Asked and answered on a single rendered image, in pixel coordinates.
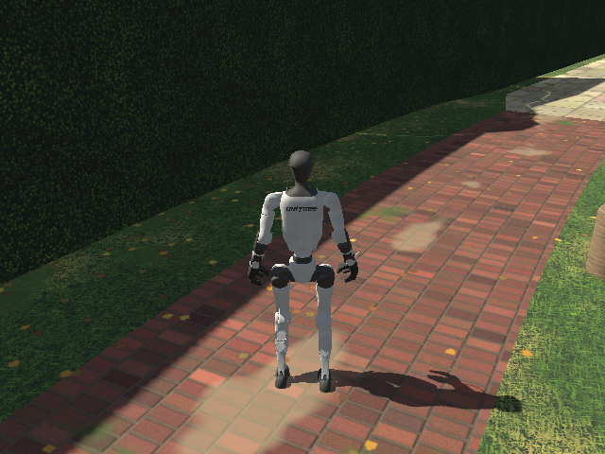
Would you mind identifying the right robot hand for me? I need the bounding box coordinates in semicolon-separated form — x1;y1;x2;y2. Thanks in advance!
337;261;358;283

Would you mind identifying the left robot foot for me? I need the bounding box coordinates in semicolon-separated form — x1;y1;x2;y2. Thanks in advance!
275;365;289;389

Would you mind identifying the robot right thigh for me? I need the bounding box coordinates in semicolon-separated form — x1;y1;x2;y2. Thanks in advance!
316;264;335;331

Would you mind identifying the left robot hand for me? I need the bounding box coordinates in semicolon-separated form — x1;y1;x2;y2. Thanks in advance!
248;265;269;286

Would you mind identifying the robot left upper arm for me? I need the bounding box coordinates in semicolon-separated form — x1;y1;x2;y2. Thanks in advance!
257;192;282;245

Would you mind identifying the robot right upper arm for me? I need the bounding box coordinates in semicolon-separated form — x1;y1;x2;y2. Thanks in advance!
321;191;347;244

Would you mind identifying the robot left forearm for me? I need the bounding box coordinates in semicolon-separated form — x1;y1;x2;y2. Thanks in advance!
250;230;268;269

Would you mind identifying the robot right forearm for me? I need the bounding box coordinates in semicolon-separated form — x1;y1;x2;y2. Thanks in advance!
337;229;356;266

